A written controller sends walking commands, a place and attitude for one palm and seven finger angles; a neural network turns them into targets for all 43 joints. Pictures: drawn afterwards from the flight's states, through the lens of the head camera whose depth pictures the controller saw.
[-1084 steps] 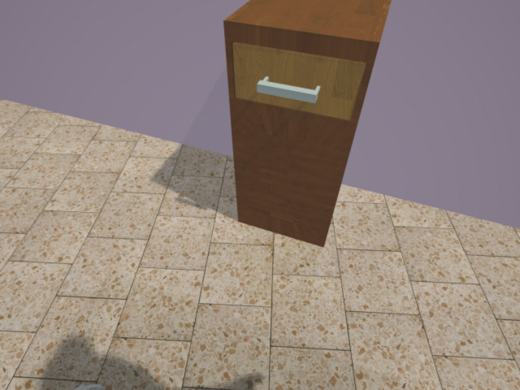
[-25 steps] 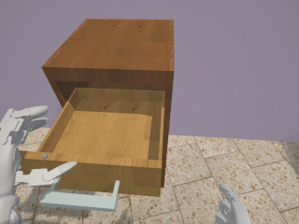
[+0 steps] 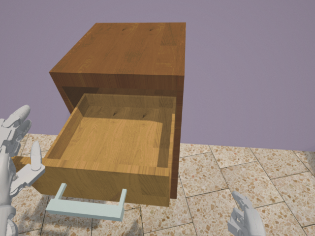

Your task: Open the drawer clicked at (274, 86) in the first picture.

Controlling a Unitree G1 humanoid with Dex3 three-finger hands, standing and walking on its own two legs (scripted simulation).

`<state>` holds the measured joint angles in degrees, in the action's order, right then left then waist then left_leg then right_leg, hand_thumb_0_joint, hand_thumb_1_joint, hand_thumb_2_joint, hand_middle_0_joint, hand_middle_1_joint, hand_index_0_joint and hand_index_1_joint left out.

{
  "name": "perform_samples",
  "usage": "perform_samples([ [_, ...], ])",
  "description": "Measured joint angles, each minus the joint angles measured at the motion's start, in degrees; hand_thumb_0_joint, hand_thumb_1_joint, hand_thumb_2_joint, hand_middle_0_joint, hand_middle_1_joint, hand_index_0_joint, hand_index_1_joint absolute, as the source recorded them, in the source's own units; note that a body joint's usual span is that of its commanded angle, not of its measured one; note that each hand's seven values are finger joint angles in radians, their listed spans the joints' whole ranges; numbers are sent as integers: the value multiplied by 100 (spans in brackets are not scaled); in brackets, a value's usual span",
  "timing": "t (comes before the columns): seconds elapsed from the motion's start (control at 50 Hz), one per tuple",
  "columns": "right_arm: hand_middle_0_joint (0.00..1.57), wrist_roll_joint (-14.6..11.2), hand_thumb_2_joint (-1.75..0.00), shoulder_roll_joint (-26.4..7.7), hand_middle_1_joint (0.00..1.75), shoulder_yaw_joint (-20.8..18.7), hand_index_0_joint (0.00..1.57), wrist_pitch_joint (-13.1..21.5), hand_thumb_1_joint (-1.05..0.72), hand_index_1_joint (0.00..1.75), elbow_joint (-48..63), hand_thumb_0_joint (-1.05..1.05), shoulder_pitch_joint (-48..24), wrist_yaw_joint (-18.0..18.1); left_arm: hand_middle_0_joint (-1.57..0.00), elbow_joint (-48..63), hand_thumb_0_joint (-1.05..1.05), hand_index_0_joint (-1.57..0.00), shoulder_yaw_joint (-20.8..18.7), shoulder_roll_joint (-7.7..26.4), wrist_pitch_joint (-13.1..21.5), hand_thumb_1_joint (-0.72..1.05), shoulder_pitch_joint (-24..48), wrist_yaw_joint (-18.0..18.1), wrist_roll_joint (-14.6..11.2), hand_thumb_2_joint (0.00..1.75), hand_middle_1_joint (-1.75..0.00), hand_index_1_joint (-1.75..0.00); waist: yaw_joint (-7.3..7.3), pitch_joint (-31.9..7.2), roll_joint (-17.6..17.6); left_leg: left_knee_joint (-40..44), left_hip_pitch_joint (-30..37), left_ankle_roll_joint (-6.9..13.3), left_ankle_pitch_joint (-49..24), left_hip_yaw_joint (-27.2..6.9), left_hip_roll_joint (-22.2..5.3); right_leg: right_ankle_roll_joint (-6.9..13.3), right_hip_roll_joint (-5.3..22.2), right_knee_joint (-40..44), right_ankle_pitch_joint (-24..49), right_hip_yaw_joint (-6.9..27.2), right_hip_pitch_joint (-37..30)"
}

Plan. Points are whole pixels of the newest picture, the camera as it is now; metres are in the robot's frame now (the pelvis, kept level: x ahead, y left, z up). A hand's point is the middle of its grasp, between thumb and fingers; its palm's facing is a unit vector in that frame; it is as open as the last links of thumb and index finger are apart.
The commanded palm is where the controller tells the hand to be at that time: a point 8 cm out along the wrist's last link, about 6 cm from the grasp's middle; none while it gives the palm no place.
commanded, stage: draw the hand back to the body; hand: left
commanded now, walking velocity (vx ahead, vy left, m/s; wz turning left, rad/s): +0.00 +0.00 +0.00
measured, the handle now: (89, 199) +0.19 +0.20 +0.01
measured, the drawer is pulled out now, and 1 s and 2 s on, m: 0.30 0.30 0.30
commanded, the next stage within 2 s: step back with the hand held close in 0.06 s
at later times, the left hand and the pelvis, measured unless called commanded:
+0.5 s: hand (41, 176) +0.17 +0.23 +0.17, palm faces +0.29 -0.79 -0.54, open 7.4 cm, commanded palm +0.10 +0.29 +0.20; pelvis -0.04 +0.01 +0.00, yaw -1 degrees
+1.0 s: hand out of the picture +0.10 +0.26 +0.19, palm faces +0.42 -0.77 -0.47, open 7.4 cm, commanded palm +0.03 +0.30 +0.20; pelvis -0.10 +0.03 -0.02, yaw +0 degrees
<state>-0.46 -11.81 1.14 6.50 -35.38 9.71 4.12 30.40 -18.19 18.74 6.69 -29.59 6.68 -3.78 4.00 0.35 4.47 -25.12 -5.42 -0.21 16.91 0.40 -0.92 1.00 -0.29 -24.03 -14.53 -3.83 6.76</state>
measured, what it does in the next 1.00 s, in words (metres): shifts its weight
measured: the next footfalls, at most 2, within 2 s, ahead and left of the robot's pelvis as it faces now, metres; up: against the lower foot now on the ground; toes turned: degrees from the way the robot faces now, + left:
right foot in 1.16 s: -0.14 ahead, -0.11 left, +0.00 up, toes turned -4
left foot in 1.44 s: -0.15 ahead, +0.12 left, +0.00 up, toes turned +1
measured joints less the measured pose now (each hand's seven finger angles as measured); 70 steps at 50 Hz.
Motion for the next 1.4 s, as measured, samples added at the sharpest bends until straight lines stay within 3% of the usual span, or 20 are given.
perform_samples([
  [0.2,20,-29,-90,-60,30,-43,20,-20,-90,30,1,1,68,4,-21,-28,1,-22,-53,32,65,88,-26,-15,-8,89,-31,-31,-39,10,39,-21,-37,-39,-39,-12,-53,46,-52,16,53,-15,20],
  [0.3,20,-60,-90,-123,30,-52,20,-221,-90,30,172,1,-8,-29,-21,6,1,-22,-403,153,370,89,-16,-14,51,90,-30,-31,-211,74,11,-154,-429,-31,-86,-22,-85,51,-83,28,184,-26,348],
  [0.42,20,-88,-90,-195,30,-206,20,-407,-90,30,307,1,-44,-32,-21,293,1,-21,-363,285,443,89,-421,-10,100,90,-30,-31,-412,194,-116,-189,-759,37,-199,87,3,-17,10,-138,261,80,767],
  [0.52,20,-96,-90,-145,30,-297,20,-453,-90,29,362,1,33,8,-21,574,1,-22,-484,551,491,89,-706,28,119,90,-30,-31,-490,232,-289,-308,-993,83,-246,118,84,-62,98,-352,262,112,1045],
  [0.68,20,-68,-90,0,30,-221,20,-308,-90,29,362,1,96,18,-21,743,1,-22,-729,638,585,89,-672,176,128,90,-30,-31,-421,208,-442,-612,-1340,123,-288,110,134,-80,161,-662,295,105,1384],
  [0.9,20,-5,-90,-34,30,-105,20,-146,-90,30,262,1,100,-2,-21,889,1,-22,-550,371,686,89,-402,311,196,90,-30,-31,-379,194,-435,-1166,-1799,167,-180,63,99,-101,138,-840,452,56,1657],
  [1.04,20,64,-90,148,30,-90,20,25,-90,30,293,1,277,14,-21,837,1,-22,-830,565,700,89,-340,359,239,90,-30,-31,-438,163,-455,-968,-1869,233,-480,35,58,-145,3,-1905,-724,247,1645],
  [1.18,21,122,-90,236,30,89,20,223,-90,30,109,1,-87,-190,-20,928,1,-21,-782,530,760,89,-234,167,101,90,-30,-31,-250,264,-479,-688,-2152,88,-866,237,-179,-125,-13,-767,-748,215,716],
  [1.24,21,33,-90,135,30,67,20,161,-90,30,140,1,-327,-246,-20,939,1,-21,-614,522,741,89,-157,-5,43,90,-30,-31,-355,549,-148,-564,-2193,-9,-1127,31,-408,-10,-290,-440,-295,52,652],
  [1.34,21,-118,-90,109,30,-81,20,-159,-90,30,115,1,-262,-127,-21,1022,1,-22,-651,704,801,89,-740,-68,40,90,-30,-31,-498,292,-485,-2542,-2427,-116,609,-86,73,81,-32,-535,-204,123,899],
  [1.4,20,-73,-90,45,30,-104,20,-302,-90,30,137,1,-228,27,-21,897,1,-22,-754,684,729,89,-869,54,139,90,-30,-31,-564,141,-666,-1906,-1929,-134,700,60,123,37,112,-435,-37,150,1038],
])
